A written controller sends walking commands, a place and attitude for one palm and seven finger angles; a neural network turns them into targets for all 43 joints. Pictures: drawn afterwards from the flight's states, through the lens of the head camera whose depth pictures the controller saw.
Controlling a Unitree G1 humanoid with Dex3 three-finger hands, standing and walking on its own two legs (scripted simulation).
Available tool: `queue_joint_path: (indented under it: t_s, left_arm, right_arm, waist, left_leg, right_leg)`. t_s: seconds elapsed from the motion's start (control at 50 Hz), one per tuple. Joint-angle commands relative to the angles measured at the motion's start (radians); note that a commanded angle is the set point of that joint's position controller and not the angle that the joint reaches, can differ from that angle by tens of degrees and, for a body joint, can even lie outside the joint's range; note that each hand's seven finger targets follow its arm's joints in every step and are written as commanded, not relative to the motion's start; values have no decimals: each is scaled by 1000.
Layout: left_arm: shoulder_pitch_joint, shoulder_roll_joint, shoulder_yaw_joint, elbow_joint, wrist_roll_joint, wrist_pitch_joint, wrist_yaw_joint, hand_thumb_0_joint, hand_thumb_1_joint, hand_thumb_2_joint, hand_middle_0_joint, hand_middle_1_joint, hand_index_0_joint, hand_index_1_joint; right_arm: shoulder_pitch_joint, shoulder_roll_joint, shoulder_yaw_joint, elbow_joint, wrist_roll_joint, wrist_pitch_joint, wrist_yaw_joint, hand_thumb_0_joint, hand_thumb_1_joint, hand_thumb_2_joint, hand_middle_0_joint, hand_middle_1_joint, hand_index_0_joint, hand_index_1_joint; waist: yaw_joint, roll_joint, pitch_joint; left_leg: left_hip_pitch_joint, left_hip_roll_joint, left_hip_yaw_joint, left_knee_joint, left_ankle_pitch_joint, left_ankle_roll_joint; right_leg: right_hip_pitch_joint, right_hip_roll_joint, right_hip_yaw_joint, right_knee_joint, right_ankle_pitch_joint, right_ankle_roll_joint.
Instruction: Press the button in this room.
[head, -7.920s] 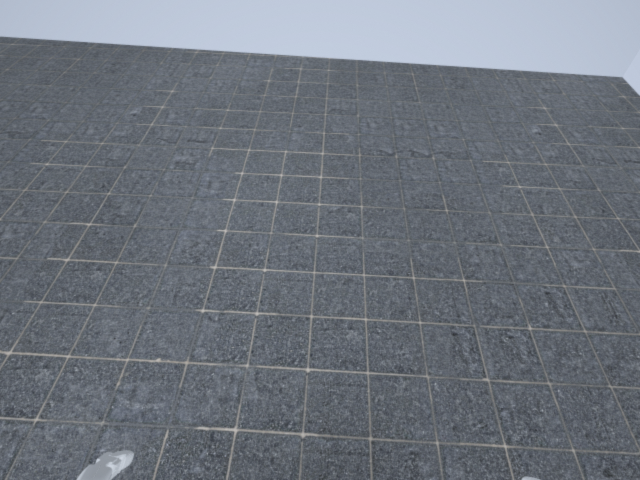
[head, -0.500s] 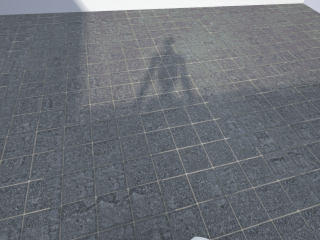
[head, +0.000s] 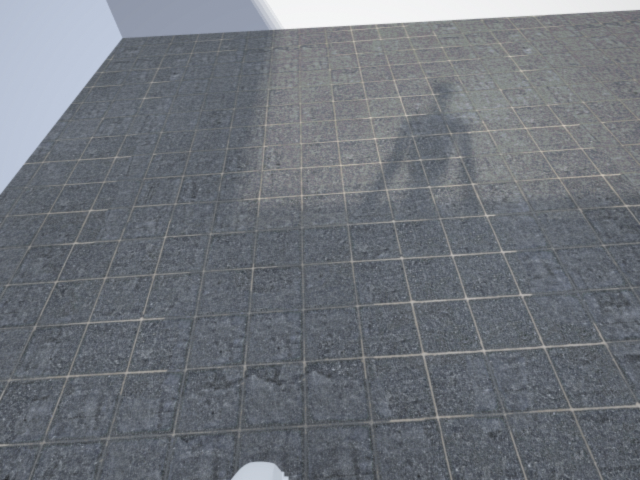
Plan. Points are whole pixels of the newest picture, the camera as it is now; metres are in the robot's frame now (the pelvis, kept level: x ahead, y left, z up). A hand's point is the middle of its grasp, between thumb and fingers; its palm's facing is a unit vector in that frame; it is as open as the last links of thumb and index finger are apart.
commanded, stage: turn or walk to find it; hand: left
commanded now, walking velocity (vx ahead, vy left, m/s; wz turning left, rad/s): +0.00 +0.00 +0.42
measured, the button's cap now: out of the picture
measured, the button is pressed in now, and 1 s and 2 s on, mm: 0 0 0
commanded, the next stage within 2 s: none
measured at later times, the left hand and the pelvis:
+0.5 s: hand out of the picture -0.01 +0.28 -0.17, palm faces +0.23 -0.95 -0.22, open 7.4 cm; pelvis -0.03 +0.06 +0.00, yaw +11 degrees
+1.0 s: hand out of the picture -0.05 +0.19 -0.14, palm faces +0.41 -0.87 -0.28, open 7.4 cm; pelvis -0.06 -0.01 +0.00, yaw +25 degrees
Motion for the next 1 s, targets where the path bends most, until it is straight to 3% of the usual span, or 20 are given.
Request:
queue_joint_path:
  t_s: [0.0,0.1,0.14,0.16,0.18,0.2,0.22,0.28,0.34,0.56,0.66,0.7,0.72,0.74,0.76,0.78,0.8,0.82,0.86,0.98]
  left_arm:
    - [78,223,58,-32,11,-12,15,0,900,900,-200,-300,-200,-300]
    - [69,260,69,-15,16,-1,12,0,900,900,-200,-300,-200,-300]
    - [37,259,71,-15,8,4,9,0,900,900,-200,-300,-200,-300]
    - [28,244,68,-16,0,11,7,0,900,900,-200,-300,-200,-300]
    - [54,191,61,-37,-9,20,4,0,900,900,-200,-300,-200,-300]
    - [14,138,39,-70,-5,27,2,0,900,900,-200,-300,-200,-300]
    - [-21,166,42,-74,-1,37,4,0,900,900,-200,-300,-200,-300]
    - [-48,174,52,-39,2,43,-7,0,900,900,-200,-300,-200,-300]
    - [-5,169,53,-13,1,39,-11,0,900,900,-200,-300,-200,-300]
    - [-117,143,45,-79,-5,34,-1,0,900,900,-200,-300,-200,-300]
    - [-66,136,41,-77,-14,24,3,0,900,900,-200,-300,-200,-300]
    - [0,146,47,-60,-16,15,7,0,900,900,-200,-300,-200,-300]
    - [34,184,56,-55,-10,7,12,0,900,900,-200,-300,-200,-300]
    - [55,269,72,-56,5,-2,20,0,900,900,-200,-300,-200,-300]
    - [32,304,75,-74,4,2,21,0,900,900,-200,-300,-200,-300]
    - [-18,272,71,-88,-1,5,24,0,900,900,-200,-300,-200,-300]
    - [-83,236,69,-100,-3,2,26,0,900,900,-200,-300,-200,-300]
    - [-120,215,57,-106,-4,2,21,0,900,900,-200,-300,-200,-300]
    - [-128,170,43,-103,-5,-7,17,0,900,900,-200,-300,-200,-300]
    - [7,186,49,-58,1,-16,17,0,900,900,-200,-300,-200,-300]
  right_arm:
    - [-93,-35,7,-97,9,-29,0,0,-900,-900,200,300,200,300]
    - [-97,-27,18,-109,19,-44,-2,0,-900,-900,200,300,200,300]
    - [-33,-36,18,-94,17,-55,-3,0,-900,-900,200,300,200,300]
    - [5,-60,11,-85,16,-63,-1,0,-900,-900,200,300,200,300]
    - [28,-147,-7,-89,9,-74,-5,0,-900,-900,200,300,200,300]
    - [58,-224,-23,-86,8,-69,-13,0,-900,-900,200,300,200,300]
    - [59,-224,-21,-79,5,-61,-15,0,-900,-900,200,300,200,300]
    - [-58,-150,4,-107,4,-69,-34,0,-900,-900,200,300,200,300]
    - [-65,-138,9,-116,10,-80,-33,0,-900,-900,200,300,200,300]
    - [30,-136,-12,-103,0,-73,-30,0,-900,-900,200,300,200,300]
    - [5,-139,-17,-112,-2,-66,-26,0,-900,-900,200,300,200,300]
    - [-10,-123,-18,-122,4,-63,-23,0,-900,-900,200,300,200,300]
    - [-10,-93,-15,-124,11,-62,-18,0,-900,-900,200,300,200,300]
    - [3,-29,-5,-143,20,-64,-13,0,-900,-900,200,300,200,300]
    - [-26,-55,-15,-158,11,-58,-17,0,-900,-900,200,300,200,300]
    - [-27,-76,-23,-145,3,-42,-15,0,-900,-900,200,300,200,300]
    - [-6,-74,-24,-121,-1,-29,-10,0,-900,-900,200,300,200,300]
    - [13,-67,-27,-97,-2,-22,-5,0,-900,-900,200,300,200,300]
    - [65,-47,-21,-72,-2,-21,3,0,-900,-900,200,300,200,300]
    - [-7,-46,-13,-82,0,-22,1,0,-900,-900,200,300,200,300]
  waist:
    - [58,-198,-58]
    - [58,-240,-85]
    - [18,-202,-117]
    - [-8,-111,-134]
    - [-19,131,-156]
    - [-39,309,-126]
    - [-47,188,-117]
    - [-6,162,-31]
    - [14,100,-52]
    - [-31,114,-90]
    - [0,120,-125]
    - [33,91,-156]
    - [48,10,-170]
    - [58,-243,-173]
    - [67,-290,-123]
    - [44,-208,-87]
    - [14,-233,-28]
    - [-9,-178,15]
    - [-33,-138,21]
    - [26,-190,-19]
  left_leg:
    - [-56,10,56,-158,-74,-3]
    - [89,-1,113,-379,-90,25]
    - [210,-8,131,-569,56,36]
    - [329,7,106,-699,195,46]
    - [451,187,-143,-782,357,119]
    - [452,359,-331,-805,654,224]
    - [371,386,-272,-795,575,276]
    - [287,242,-186,-808,491,223]
    - [315,186,-136,-811,517,205]
    - [358,197,-295,-787,491,261]
    - [268,156,-331,-744,512,242]
    - [168,105,-313,-699,412,193]
    - [59,53,-262,-637,282,141]
    - [-138,-73,-107,-440,15,71]
    - [-146,-112,-35,-216,-197,46]
    - [-118,-71,-73,-65,-171,52]
    - [-115,-50,-80,10,-120,51]
    - [-103,-43,-57,79,-59,45]
    - [-106,-35,-28,115,26,30]
    - [-122,0,3,36,17,-6]
  right_leg:
    - [133,-280,185,-133,430,-97]
    - [88,-304,169,-78,434,-101]
    - [48,-279,113,4,374,-48]
    - [-26,-244,66,102,289,3]
    - [-221,-130,13,291,19,76]
    - [-378,-39,53,463,-377,122]
    - [-330,-50,130,562,-363,103]
    - [-364,-48,186,645,-179,112]
    - [-345,-29,183,655,-98,127]
    - [-298,12,204,422,-182,131]
    - [-122,60,190,178,-128,105]
    - [56,56,180,-39,27,95]
    - [187,-19,239,-142,71,75]
    - [301,-257,480,-208,50,-4]
    - [148,-419,576,-236,144,-108]
    - [27,-389,500,-248,71,-130]
    - [-56,-331,454,-273,-16,-108]
    - [-103,-277,386,-267,-33,-79]
    - [-78,-207,264,-225,102,-43]
    - [63,-238,229,-190,232,-70]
